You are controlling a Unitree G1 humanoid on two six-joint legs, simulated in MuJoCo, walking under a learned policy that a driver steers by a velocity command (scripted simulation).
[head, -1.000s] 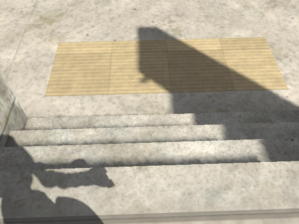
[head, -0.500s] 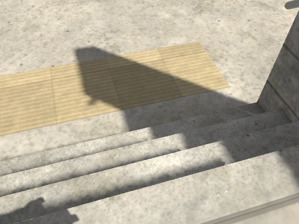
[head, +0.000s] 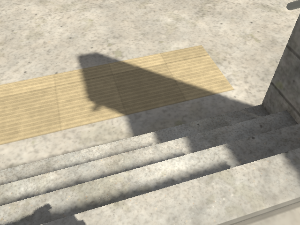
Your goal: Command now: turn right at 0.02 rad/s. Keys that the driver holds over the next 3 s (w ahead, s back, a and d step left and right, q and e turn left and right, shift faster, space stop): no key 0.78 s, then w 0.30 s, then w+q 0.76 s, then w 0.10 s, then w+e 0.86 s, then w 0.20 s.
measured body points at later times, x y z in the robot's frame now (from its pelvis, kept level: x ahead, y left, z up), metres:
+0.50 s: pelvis +0.00 +0.01 +0.00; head +0.01 +0.02 +0.45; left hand +0.13 +0.28 -0.10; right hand +0.18 -0.25 -0.08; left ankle +0.01 +0.10 -0.73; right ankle -0.03 -0.14 -0.73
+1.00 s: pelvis +0.02 +0.00 +0.02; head +0.03 +0.00 +0.47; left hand +0.15 +0.28 -0.09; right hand +0.08 -0.27 -0.10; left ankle +0.01 +0.10 -0.73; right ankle +0.00 -0.14 -0.67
